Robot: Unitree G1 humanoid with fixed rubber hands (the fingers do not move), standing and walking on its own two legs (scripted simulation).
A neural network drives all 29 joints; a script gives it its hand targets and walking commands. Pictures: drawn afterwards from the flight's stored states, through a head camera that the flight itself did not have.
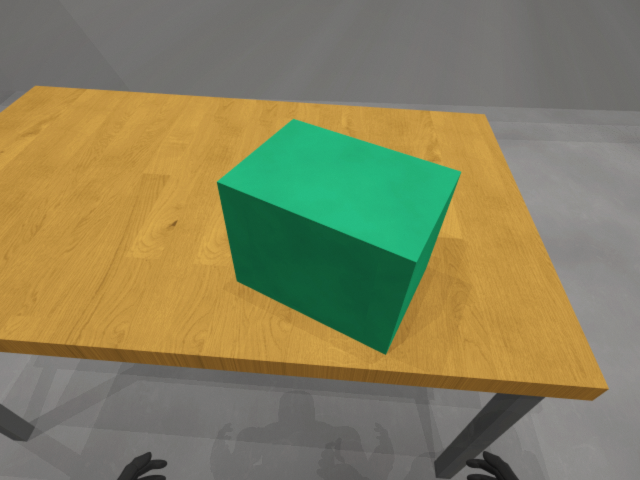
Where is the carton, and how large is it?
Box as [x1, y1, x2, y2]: [217, 119, 460, 354]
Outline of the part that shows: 292,119 217,181 237,281 385,354 426,267 460,174 460,171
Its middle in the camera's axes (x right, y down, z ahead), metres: +0.03 -0.02 +0.60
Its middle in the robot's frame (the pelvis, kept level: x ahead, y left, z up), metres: +0.49 -0.03 +0.04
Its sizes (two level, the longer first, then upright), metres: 0.277 0.194 0.215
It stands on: a table, 0.69 m high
